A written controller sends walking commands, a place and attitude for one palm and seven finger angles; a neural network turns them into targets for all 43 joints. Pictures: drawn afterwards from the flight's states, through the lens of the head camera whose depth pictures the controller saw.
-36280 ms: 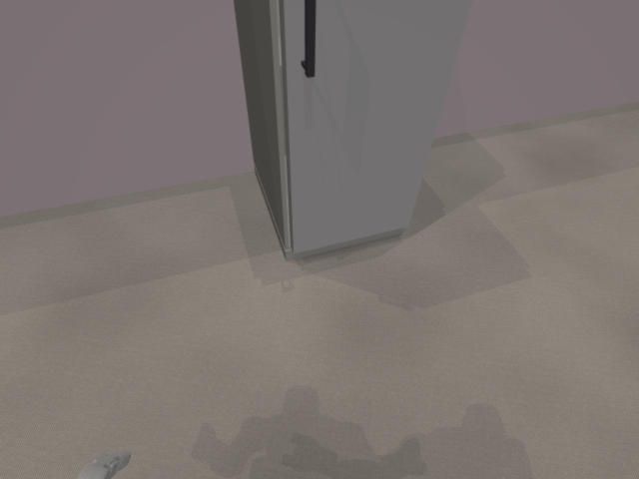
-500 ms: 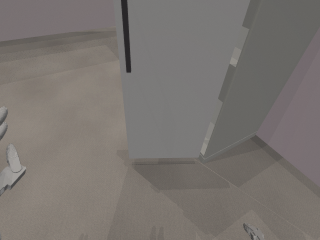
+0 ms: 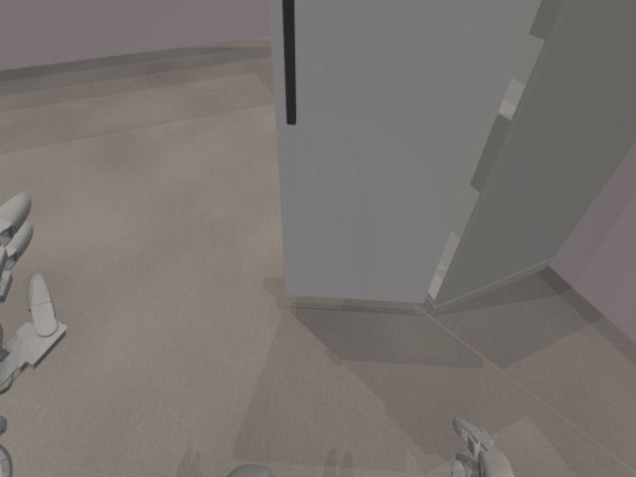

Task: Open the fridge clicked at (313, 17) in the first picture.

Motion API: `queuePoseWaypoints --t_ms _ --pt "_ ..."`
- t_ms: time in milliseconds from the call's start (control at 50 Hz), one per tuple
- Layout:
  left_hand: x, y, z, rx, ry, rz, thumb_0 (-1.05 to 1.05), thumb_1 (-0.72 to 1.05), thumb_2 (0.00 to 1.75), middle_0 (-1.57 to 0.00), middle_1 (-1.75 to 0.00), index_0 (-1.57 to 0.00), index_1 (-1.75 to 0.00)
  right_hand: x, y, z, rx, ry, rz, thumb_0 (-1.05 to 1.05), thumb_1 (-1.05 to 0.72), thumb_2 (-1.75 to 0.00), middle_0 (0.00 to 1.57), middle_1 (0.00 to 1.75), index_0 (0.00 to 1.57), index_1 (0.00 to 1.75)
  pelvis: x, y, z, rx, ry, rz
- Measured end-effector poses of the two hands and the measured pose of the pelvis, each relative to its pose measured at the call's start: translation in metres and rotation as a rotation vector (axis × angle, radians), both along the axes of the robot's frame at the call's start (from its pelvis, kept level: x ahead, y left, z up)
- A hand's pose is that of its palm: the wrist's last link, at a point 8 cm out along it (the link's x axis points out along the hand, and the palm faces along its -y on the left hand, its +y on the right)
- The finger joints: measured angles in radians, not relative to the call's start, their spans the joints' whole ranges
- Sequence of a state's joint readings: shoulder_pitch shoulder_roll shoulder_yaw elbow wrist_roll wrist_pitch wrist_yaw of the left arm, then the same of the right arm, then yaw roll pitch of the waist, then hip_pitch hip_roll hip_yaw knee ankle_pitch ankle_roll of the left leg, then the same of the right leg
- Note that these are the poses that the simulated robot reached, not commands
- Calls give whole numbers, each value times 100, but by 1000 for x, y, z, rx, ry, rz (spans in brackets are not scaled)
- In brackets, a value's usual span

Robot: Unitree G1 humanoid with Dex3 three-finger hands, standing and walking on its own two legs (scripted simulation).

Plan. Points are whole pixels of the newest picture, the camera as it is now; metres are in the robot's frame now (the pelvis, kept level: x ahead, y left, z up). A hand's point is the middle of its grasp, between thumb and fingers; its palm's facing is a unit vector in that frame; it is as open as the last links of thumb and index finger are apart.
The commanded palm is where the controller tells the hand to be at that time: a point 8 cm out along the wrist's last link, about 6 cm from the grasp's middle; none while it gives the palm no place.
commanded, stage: stop stepping back and stand still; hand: left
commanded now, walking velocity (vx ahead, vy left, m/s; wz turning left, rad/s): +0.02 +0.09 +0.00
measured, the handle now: (290, 43) +0.81 +0.13 +0.20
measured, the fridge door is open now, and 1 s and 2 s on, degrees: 62 62 62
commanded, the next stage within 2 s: let the arm hang, fingers relaxed in 0.08 s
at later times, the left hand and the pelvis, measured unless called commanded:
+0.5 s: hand out of the picture +0.07 +0.20 -0.17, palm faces +0.02 -0.99 -0.16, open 7.1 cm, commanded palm none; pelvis +0.00 +0.03 +0.00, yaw +2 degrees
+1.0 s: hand out of the picture +0.02 +0.25 -0.16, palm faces -0.02 -0.97 -0.23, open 7.4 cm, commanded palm none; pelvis +0.01 +0.06 +0.01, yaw +0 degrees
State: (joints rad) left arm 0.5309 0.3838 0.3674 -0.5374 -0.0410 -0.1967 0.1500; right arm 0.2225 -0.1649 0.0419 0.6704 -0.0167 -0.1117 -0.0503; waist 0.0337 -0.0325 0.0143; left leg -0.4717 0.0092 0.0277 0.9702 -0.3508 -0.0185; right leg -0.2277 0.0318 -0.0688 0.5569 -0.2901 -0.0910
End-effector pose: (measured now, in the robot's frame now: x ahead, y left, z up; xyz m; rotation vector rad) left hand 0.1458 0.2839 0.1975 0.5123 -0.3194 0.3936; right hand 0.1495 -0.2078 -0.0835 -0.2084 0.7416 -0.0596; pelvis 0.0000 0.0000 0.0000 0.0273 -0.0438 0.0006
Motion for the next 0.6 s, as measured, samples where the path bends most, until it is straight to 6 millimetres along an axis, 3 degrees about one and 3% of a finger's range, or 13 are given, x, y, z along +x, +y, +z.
queuePoseWaypoints --t_ms 80,180,220,260,300,380,440,480,600 --pt "7 15 7 32 20 50 1 89 89 -22 -30 -21 -30 3 -7 5 -15 11 -26 2 -90 -90 20 30 20 30 7 2 7 10 20 4" --pt "24 36 -10 -1 60 89 1 89 90 -21 -30 -21 -30 15 -18 0 -57 -9 -63 2 -90 -90 20 30 20 30 15 15 0 -30 22 16" --pt "37 43 -42 -14 183 71 1 89 90 -21 -30 -20 -30 19 -20 -5 -54 14 -30 2 -90 -90 20 30 20 30 15 20 -2 -26 34 27" --pt "49 50 -100 -89 423 67 0 90 90 -20 -30 -20 -30 22 -24 -13 -57 57 -8 1 -90 -90 20 30 20 30 14 24 -6 -20 44 27" --pt "47 47 -166 -188 686 72 0 90 90 -20 -30 -20 -30 20 -27 -18 -60 88 -11 1 -90 -90 20 30 20 30 13 28 -8 -20 47 26" --pt "4 13 -273 -364 1120 51 1 91 90 -20 -30 -19 -30 1 -26 -20 -76 162 -39 1 -91 -90 20 30 20 30 10 30 -8 -17 34 26" --pt "-44 -22 -322 -491 1348 23 1 91 89 -20 -30 -19 -30 -26 -22 -20 -100 264 -56 1 -91 -90 20 30 20 30 7 30 -5 -20 23 24" --pt "-71 -33 -338 -573 1423 54 0 94 89 -21 -30 -20 -30 -47 -17 -21 -113 350 -59 1 -91 -90 20 30 20 30 5 31 -1 -28 23 27" --pt "-124 -10 -343 -587 1564 157 -2 99 89 -21 -30 -21 -30 -99 1 -32 -98 561 -69 1 -91 -90 20 30 20 30 0 36 6 -48 33 33"
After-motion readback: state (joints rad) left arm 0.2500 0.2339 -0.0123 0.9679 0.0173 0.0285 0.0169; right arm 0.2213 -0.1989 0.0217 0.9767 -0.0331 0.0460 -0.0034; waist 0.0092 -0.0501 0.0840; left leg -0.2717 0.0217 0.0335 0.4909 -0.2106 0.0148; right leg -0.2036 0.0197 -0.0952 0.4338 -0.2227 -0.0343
